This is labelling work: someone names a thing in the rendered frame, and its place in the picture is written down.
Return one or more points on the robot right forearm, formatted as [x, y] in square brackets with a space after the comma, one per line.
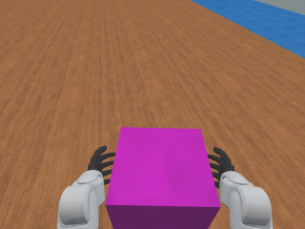
[250, 206]

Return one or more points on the robot left forearm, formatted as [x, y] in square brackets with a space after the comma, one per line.
[78, 207]

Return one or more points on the carton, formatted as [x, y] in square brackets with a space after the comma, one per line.
[161, 179]

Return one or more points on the right robot hand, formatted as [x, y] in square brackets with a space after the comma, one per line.
[225, 164]

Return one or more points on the left robot hand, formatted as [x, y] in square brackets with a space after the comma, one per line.
[96, 164]

